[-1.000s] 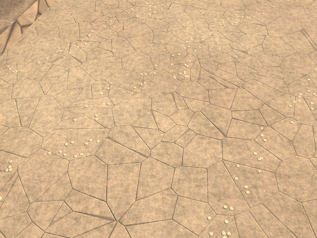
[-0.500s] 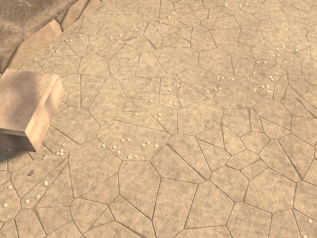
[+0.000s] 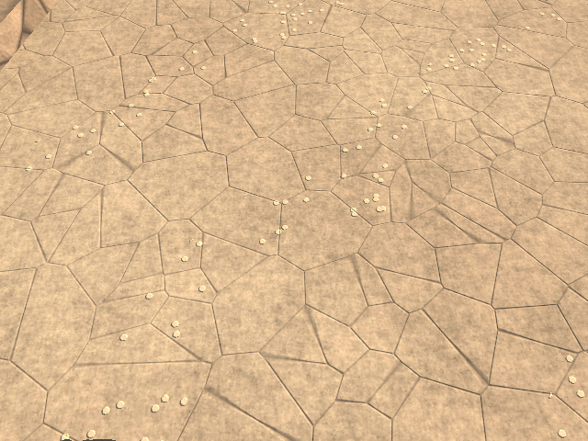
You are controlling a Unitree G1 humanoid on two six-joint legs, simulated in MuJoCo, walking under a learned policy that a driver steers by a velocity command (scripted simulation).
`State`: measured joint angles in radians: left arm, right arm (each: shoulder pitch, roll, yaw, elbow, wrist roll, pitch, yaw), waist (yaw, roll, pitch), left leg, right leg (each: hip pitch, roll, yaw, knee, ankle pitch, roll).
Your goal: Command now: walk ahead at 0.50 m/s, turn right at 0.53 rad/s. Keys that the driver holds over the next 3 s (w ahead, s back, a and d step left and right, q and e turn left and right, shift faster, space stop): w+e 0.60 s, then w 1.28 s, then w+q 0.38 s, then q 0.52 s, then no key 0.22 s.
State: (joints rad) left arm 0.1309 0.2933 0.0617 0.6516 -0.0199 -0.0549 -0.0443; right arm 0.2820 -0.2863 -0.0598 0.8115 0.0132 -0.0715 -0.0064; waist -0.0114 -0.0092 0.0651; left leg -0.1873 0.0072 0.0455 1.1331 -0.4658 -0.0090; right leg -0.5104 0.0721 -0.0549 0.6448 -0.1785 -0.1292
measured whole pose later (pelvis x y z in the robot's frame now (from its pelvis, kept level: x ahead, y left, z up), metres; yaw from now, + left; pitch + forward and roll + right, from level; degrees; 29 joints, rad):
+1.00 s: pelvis +0.53 -0.11 +0.02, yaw -28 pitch +2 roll +1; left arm 0.15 0.27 0.04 0.62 -0.01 -0.05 -0.03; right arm 0.32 -0.31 -0.04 0.86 0.03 -0.08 0.01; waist -0.04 0.01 0.04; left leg -0.32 0.06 0.00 1.15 -0.44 0.00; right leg -0.41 0.02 -0.03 0.55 -0.18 -0.06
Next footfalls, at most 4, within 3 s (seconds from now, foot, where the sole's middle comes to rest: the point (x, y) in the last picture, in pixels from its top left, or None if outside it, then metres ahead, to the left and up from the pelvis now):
0.40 left None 0.43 0.12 -0.75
0.90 right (408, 368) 0.58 -0.24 -0.75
1.40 left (361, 234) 0.96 -0.16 -0.75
1.94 right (481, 192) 1.10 -0.51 -0.75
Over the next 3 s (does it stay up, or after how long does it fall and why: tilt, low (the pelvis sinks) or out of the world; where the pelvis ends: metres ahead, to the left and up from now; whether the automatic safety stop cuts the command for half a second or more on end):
stays up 1.35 -0.49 0.02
